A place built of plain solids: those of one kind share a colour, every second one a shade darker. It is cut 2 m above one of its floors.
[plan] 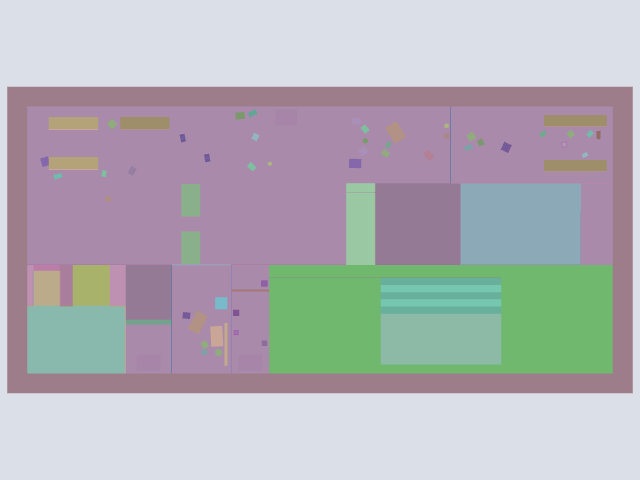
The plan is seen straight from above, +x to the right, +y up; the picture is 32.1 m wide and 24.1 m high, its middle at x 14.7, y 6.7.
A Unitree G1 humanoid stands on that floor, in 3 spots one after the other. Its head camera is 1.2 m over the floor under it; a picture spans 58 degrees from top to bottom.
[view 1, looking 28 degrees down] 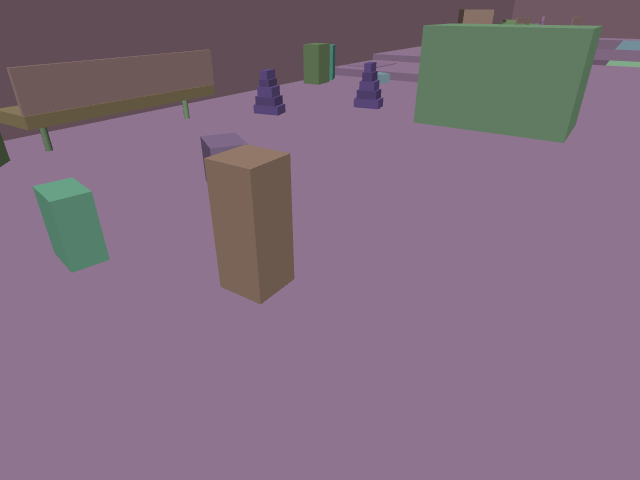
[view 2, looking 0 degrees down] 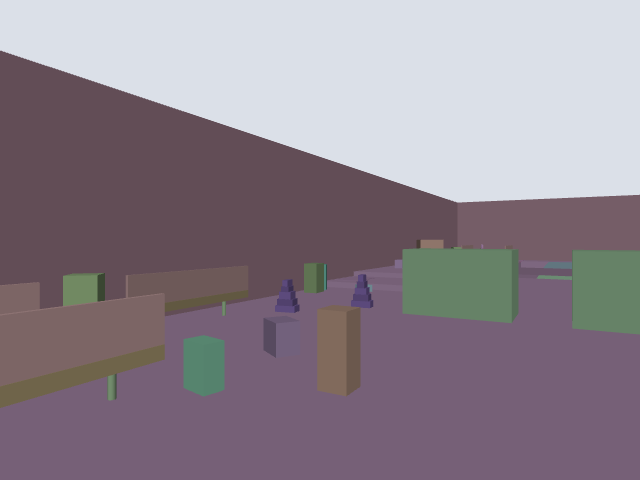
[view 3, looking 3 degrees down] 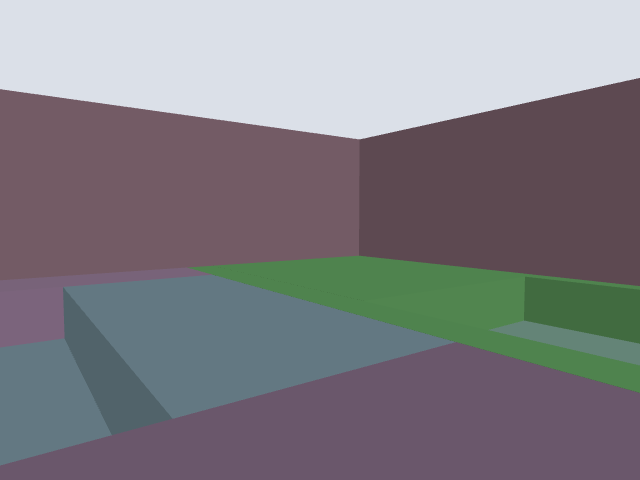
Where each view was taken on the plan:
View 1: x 2.75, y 7.50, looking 34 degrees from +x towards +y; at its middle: floor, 2.56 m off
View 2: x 0.97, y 7.15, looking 30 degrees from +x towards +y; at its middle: wall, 12.50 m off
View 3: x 19.19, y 8.93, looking -36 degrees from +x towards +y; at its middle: wall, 12.64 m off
